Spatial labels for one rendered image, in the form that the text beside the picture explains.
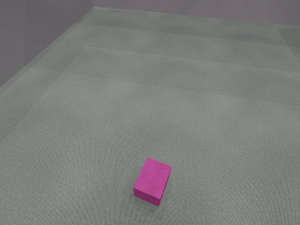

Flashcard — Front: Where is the carton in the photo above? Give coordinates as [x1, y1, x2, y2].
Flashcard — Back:
[133, 157, 172, 206]

